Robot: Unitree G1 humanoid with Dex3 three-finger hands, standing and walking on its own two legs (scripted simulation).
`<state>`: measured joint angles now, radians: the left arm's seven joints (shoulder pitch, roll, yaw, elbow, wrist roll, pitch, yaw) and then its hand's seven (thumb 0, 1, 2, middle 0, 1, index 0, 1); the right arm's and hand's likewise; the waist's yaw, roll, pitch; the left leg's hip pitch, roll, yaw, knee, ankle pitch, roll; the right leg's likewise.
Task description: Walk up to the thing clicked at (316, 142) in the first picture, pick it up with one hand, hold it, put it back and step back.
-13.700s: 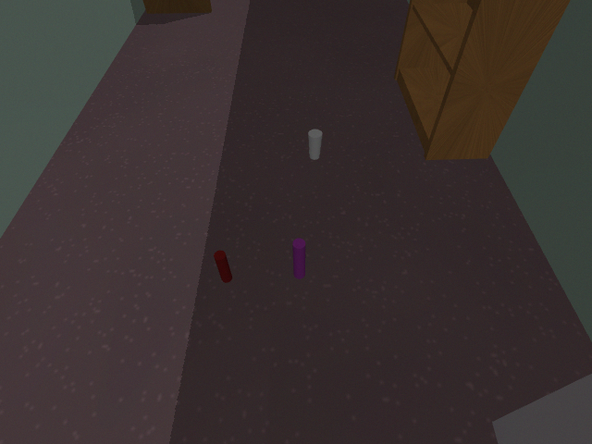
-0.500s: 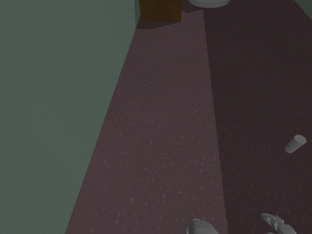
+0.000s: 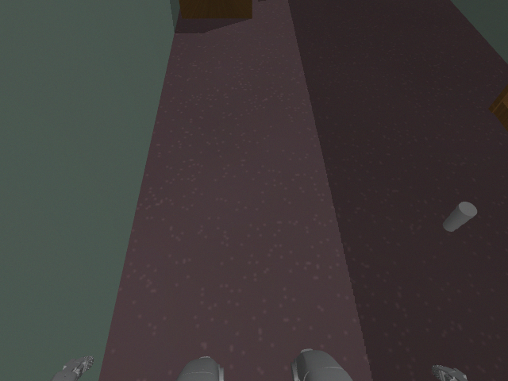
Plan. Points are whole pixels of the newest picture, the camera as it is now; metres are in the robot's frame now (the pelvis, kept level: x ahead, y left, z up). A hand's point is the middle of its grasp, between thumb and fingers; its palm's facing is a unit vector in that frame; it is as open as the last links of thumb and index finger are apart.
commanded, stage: walk up
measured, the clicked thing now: (458, 218) +0.75 -0.87 -0.67
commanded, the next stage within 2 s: stand in 0.86 s
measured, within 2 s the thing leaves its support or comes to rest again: neither
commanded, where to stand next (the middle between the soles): +0.05 -0.03 m, yaw -2 degrees
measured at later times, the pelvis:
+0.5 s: pelvis -0.01 +0.00 +0.02, yaw -4 degrees
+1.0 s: pelvis +0.00 +0.01 +0.04, yaw -4 degrees
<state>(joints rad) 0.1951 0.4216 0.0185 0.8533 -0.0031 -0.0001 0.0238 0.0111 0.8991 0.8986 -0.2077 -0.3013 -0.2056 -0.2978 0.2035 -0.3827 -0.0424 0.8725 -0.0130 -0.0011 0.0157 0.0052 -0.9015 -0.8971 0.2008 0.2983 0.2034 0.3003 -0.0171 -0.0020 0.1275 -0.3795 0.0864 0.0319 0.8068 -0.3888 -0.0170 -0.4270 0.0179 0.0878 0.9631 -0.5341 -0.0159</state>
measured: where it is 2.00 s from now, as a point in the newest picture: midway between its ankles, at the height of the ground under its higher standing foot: outside the picture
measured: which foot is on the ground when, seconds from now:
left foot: down 0.00-1.00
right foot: down 0.00-1.00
